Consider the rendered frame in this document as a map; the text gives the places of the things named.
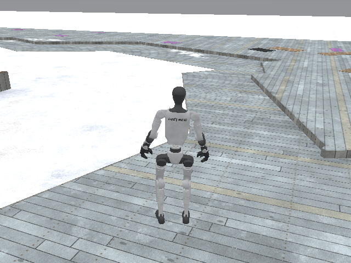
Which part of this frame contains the left robot upper arm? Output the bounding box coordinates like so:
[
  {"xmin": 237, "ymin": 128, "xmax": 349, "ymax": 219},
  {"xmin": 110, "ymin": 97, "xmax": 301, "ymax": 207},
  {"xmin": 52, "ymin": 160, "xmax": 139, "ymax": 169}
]
[{"xmin": 149, "ymin": 110, "xmax": 167, "ymax": 139}]

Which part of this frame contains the robot right shin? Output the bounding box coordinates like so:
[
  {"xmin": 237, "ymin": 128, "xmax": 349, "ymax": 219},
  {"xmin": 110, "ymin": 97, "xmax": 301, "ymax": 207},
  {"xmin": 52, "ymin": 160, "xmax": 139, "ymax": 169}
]
[{"xmin": 183, "ymin": 180, "xmax": 191, "ymax": 217}]

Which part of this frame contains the left robot hand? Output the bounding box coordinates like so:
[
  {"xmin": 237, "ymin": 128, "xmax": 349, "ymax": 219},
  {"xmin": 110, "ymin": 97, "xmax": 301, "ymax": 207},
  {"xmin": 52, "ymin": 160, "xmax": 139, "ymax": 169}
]
[{"xmin": 140, "ymin": 146, "xmax": 152, "ymax": 159}]

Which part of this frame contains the robot right forearm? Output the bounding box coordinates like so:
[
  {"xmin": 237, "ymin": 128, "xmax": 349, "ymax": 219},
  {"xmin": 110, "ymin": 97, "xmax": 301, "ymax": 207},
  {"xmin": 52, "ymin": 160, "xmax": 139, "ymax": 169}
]
[{"xmin": 198, "ymin": 133, "xmax": 208, "ymax": 153}]

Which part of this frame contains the robot left forearm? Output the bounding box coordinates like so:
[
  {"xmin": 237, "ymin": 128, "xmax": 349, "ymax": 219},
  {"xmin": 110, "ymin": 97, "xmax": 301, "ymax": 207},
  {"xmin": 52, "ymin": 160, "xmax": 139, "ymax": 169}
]
[{"xmin": 142, "ymin": 131, "xmax": 154, "ymax": 150}]

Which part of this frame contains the right robot hand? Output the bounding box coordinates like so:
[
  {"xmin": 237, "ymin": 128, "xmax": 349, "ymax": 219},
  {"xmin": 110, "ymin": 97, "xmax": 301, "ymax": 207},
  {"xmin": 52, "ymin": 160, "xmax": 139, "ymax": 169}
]
[{"xmin": 197, "ymin": 151, "xmax": 209, "ymax": 162}]

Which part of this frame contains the left robot thigh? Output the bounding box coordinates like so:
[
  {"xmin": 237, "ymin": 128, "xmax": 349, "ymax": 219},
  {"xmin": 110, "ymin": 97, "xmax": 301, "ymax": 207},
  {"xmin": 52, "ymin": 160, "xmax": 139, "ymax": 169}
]
[{"xmin": 155, "ymin": 152, "xmax": 168, "ymax": 189}]

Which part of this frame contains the right robot upper arm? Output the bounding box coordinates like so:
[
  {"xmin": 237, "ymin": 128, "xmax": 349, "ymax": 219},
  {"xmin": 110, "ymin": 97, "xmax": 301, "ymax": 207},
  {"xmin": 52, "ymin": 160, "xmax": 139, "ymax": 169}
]
[{"xmin": 189, "ymin": 111, "xmax": 203, "ymax": 141}]

